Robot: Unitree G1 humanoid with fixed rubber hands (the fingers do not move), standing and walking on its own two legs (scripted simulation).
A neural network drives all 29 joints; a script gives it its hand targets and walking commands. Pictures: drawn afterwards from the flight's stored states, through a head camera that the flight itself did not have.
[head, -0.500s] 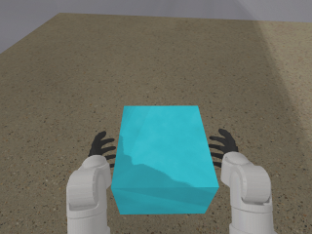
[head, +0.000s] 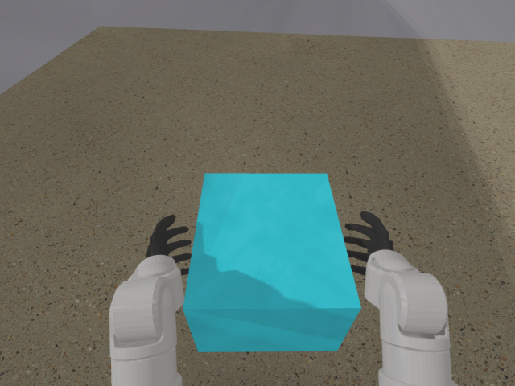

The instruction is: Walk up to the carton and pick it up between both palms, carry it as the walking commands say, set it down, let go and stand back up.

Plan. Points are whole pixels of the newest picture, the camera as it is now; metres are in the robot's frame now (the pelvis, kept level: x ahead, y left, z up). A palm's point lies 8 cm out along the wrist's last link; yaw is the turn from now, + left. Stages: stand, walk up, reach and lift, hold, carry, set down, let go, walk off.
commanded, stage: carry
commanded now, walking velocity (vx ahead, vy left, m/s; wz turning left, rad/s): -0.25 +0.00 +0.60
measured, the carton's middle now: (266, 256) +0.33 +0.00 +0.00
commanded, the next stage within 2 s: hold in 1.70 s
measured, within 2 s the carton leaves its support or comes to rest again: neither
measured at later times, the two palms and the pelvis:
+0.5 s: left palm (128, 311) +0.21 +0.19 +0.08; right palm (350, 284) +0.24 -0.11 +0.07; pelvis -0.04 +0.01 -0.01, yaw +5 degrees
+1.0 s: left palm (87, 335) +0.17 +0.22 +0.11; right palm (332, 282) +0.23 -0.08 +0.10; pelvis -0.06 +0.02 +0.00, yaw +10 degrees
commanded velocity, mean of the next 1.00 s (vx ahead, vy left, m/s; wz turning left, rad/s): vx -0.08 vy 0.00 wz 0.19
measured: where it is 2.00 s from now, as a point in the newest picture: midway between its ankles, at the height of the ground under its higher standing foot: outside the picture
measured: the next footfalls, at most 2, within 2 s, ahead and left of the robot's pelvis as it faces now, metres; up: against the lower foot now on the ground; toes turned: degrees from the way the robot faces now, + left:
left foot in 0.68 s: -0.03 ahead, +0.18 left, +0.00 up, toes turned +1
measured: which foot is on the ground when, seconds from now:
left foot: down 0.00-0.44, up 0.46-0.66, down 0.68-1.00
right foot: down 0.00-1.00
